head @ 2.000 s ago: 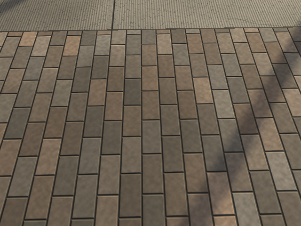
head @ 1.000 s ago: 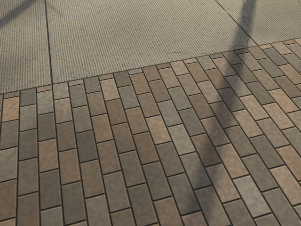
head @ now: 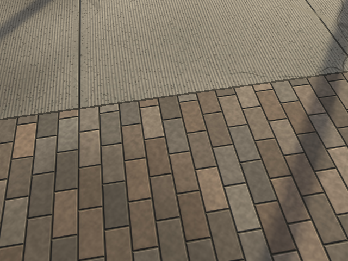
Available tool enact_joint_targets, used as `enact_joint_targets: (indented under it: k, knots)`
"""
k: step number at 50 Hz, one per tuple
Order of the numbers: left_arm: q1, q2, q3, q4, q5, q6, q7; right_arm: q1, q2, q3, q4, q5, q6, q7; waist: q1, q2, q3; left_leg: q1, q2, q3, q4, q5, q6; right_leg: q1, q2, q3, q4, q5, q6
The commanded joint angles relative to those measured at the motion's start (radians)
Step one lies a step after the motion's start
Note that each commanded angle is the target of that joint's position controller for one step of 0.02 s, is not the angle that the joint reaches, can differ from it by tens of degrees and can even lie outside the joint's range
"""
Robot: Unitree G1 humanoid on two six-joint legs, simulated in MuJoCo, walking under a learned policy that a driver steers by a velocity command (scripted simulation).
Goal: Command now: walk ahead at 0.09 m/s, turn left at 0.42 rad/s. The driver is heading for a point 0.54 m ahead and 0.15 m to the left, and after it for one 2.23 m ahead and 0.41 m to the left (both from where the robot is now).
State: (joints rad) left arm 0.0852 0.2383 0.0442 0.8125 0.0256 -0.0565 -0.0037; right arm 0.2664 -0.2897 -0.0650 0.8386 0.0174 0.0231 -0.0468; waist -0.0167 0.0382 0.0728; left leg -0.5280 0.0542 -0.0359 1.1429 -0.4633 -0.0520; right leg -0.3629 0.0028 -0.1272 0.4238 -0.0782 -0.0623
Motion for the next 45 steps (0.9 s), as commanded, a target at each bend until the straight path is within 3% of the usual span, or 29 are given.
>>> enact_joint_targets:
  k: [1, 5, 9, 11, 12, 13, 14, 15, 16, 17, 18, 19, 21, 26, 30, 34, 36, 37, 38, 39, 40, 41, 42, 43, 44, 45]
  knots:
    - [-0.062, 0.144, 0.036, -0.047, 0.002, -0.017, 0.018, 0.134, -0.047, -0.019, -0.05, -0.009, 0.021, -0.009, -0.037, -0.152, -0.133, 0.086, 0.051, 0.003, -0.061, 0.089, -0.004, -0.002, -0.296, 0.154, -0.238, 0.057, -0.204]
    - [-0.07, 0.185, 0.048, -0.036, -0.013, 0.01, 0.044, 0.037, -0.06, -0.02, -0.105, -0.009, 0.023, 0.011, -0.016, -0.131, -0.154, 0.107, 0.064, 0.027, -0.214, 0.169, 0.009, 0.057, -0.322, 0.108, -0.241, -0.017, -0.195]
    - [-0.048, 0.213, 0.057, -0.023, -0.03, 0.042, 0.042, -0.012, -0.078, -0.028, -0.142, -0.007, 0.03, 0.034, -0.001, -0.13, -0.142, 0.144, 0.042, 0.071, -0.356, 0.132, 0.037, 0.137, -0.346, 0.085, -0.197, -0.059, -0.164]
    - [-0.052, 0.214, 0.058, -0.017, -0.046, 0.057, 0.04, 0.014, -0.073, -0.033, -0.142, -0.009, 0.028, 0.044, -0.027, -0.12, -0.145, 0.221, 0.011, 0.11, -0.518, 0.185, 0.072, 0.158, -0.332, 0.055, -0.119, -0.077, -0.118]
    - [-0.024, 0.191, 0.054, -0.005, -0.051, 0.065, 0.039, 0.042, -0.089, -0.042, -0.133, -0.013, 0.026, 0.043, -0.034, -0.096, -0.145, 0.281, -0.017, 0.113, -0.603, 0.233, 0.1, 0.139, -0.299, 0.029, -0.045, -0.108, -0.073]
    - [0.026, 0.15, 0.046, 0.013, -0.046, 0.072, 0.034, 0.075, -0.143, -0.06, -0.131, -0.019, 0.023, 0.036, -0.03, 0.024, -0.118, 0.341, 0.029, -0.007, -0.743, 0.386, 0.148, 0.068, -0.222, -0.039, 0.132, -0.188, 0.007]
    - [0.029, 0.096, 0.033, -0.024, -0.001, 0.07, 0.023, 0.072, -0.264, -0.084, -0.163, -0.019, 0.023, 0.015, 0.023, 0.332, -0.095, 0.458, 0.27, -0.366, -0.782, 0.717, 0.28, -0.224, -0.062, -0.115, 0.458, -0.522, 0.117]
    - [-0.094, 0.132, 0.044, -0.064, -0.002, 0.063, 0.03, 0.078, -0.27, -0.079, -0.183, -0.054, -0.002, 0.024, -0.041, 0.259, -0.125, 0.385, 0.327, -0.49, -0.837, 0.663, 0.406, -0.311, 0.008, 0.082, 0.652, -0.599, 0.119]
    - [-0.113, 0.157, 0.054, -0.068, -0.024, 0.064, 0.033, 0.045, -0.241, -0.073, -0.188, -0.06, -0.027, 0.031, -0.025, 0.151, -0.131, 0.39, 0.281, -0.407, -0.844, 0.614, 0.376, -0.334, -0.009, 0.148, 0.724, -0.52, 0.1]
    - [-0.079, 0.159, 0.058, -0.051, -0.033, 0.066, 0.039, -0.016, -0.223, -0.071, -0.197, -0.04, -0.041, 0.029, 0.012, 0.102, -0.134, 0.397, 0.235, -0.337, -0.829, 0.582, 0.316, -0.343, -0.025, 0.171, 0.723, -0.421, 0.087]
    - [-0.057, 0.166, 0.064, -0.028, -0.025, 0.068, 0.047, -0.06, -0.185, -0.06, -0.211, -0.02, -0.043, 0.026, 0.024, 0.066, -0.15, 0.404, 0.208, -0.299, -0.815, 0.57, 0.274, -0.338, -0.037, 0.184, 0.717, -0.362, 0.088]
    - [-0.046, 0.168, 0.067, -0.023, -0.016, 0.068, 0.05, -0.084, -0.166, -0.051, -0.218, -0.011, -0.041, 0.02, 0.035, 0.069, -0.158, 0.388, 0.188, -0.271, -0.809, 0.607, 0.263, -0.31, -0.032, 0.183, 0.726, -0.314, 0.095]
    - [-0.037, 0.153, 0.066, -0.024, -0.023, 0.062, 0.046, -0.068, -0.148, -0.042, -0.226, -0.016, -0.037, 0.012, 0.038, 0.074, -0.189, 0.404, 0.165, -0.253, -0.801, 0.66, 0.267, -0.275, -0.013, 0.185, 0.721, -0.259, 0.105]
    - [-0.083, 0.125, 0.052, -0.04, -0.031, 0.054, 0.039, -0.033, -0.175, -0.053, -0.238, -0.011, -0.02, -0.004, 0.001, 0.097, -0.175, 0.458, 0.15, -0.301, -0.785, 0.571, 0.274, -0.252, 0.005, 0.205, 0.463, -0.235, 0.137]
    - [-0.071, 0.138, 0.051, -0.039, -0.036, 0.047, 0.027, -0.056, -0.191, -0.059, -0.258, -0.016, -0.006, 0.002, -0.006, 0.119, -0.16, 0.38, 0.137, -0.361, -0.774, 0.537, 0.286, -0.138, 0.025, 0.206, 0.343, -0.266, 0.14]
    - [-0.017, 0.153, 0.053, -0.031, -0.04, 0.031, 0.012, -0.097, -0.177, -0.052, -0.275, -0.01, 0.003, 0.01, 0.003, 0.132, -0.19, 0.396, 0.127, -0.415, -0.72, 0.643, 0.273, -0.042, 0.03, 0.199, 0.212, -0.273, 0.12]
    - [0.039, 0.149, 0.052, -0.018, -0.036, 0.023, 0.001, -0.124, -0.161, -0.043, -0.278, 0.001, 0.01, 0.007, 0.04, 0.12, -0.196, 0.368, 0.086, -0.399, -0.672, 0.617, 0.225, 0.085, 0.024, 0.17, 0.003, -0.108, 0.091]
    - [0.057, 0.171, 0.057, -0.015, -0.025, 0.022, 0.0, -0.101, -0.142, -0.036, -0.273, -0.002, 0.011, 0.004, 0.038, 0.081, -0.196, 0.31, 0.045, -0.373, -0.639, 0.495, 0.18, 0.18, -0.032, 0.204, -0.064, 0.013, 0.064]
    - [0.062, 0.234, 0.067, -0.027, -0.005, 0.025, 0.004, -0.06, -0.09, -0.021, -0.273, -0.022, 0.009, 0.005, 0.007, -0.111, -0.208, 0.194, -0.065, -0.258, -0.462, 0.23, 0.122, 0.281, -0.218, 0.392, -0.101, 0.165, -0.005]
    - [0.054, 0.275, 0.071, -0.019, 0.011, 0.031, 0.006, -0.045, -0.103, -0.028, -0.301, -0.017, 0.0, 0.007, -0.024, -0.317, -0.155, 0.015, -0.201, -0.142, -0.32, -0.178, 0.067, 0.271, -0.376, 0.597, -0.108, 0.344, -0.194]
    - [0.034, 0.235, 0.062, -0.04, 0.009, 0.025, 0.008, -0.052, -0.181, -0.047, -0.284, -0.026, -0.008, 0.005, 0.009, -0.244, -0.151, -0.005, -0.145, -0.163, -0.114, -0.202, 0.029, 0.226, -0.423, 0.636, -0.124, 0.283, -0.268]
    - [0.023, 0.209, 0.057, -0.044, -0.003, 0.022, 0.014, -0.056, -0.209, -0.061, -0.266, -0.014, -0.008, 0.006, 0.008, -0.174, -0.149, -0.024, -0.127, -0.162, -0.042, -0.118, 0.024, 0.233, -0.357, 0.561, -0.138, 0.083, -0.228]
    - [0.012, 0.194, 0.052, -0.039, -0.022, 0.022, 0.016, -0.053, -0.175, -0.055, -0.249, -0.015, -0.002, 0.006, 0.001, -0.153, -0.13, -0.05, -0.111, -0.15, -0.043, -0.043, 0.014, 0.241, -0.287, 0.503, -0.159, -0.167, -0.171]
    - [0.024, 0.175, 0.044, -0.032, -0.041, 0.02, 0.019, -0.059, -0.146, -0.045, -0.247, -0.021, 0.001, 0.009, 0.017, -0.183, -0.1, -0.097, -0.101, -0.145, -0.054, 0.018, 0.003, 0.262, -0.257, 0.495, -0.191, -0.334, -0.148]
    - [0.051, 0.172, 0.04, -0.018, -0.044, 0.021, 0.023, -0.061, -0.115, -0.034, -0.242, -0.018, -0.003, 0.017, 0.027, -0.199, -0.079, -0.105, -0.096, -0.121, -0.072, 0.057, -0.003, 0.265, -0.237, 0.482, -0.221, -0.404, -0.139]
    - [0.077, 0.178, 0.041, -0.01, -0.042, 0.023, 0.027, -0.083, -0.107, -0.029, -0.246, -0.012, -0.013, 0.024, 0.043, -0.206, -0.059, -0.109, -0.087, -0.072, -0.114, 0.08, -0.006, 0.27, -0.222, 0.46, -0.244, -0.421, -0.135]
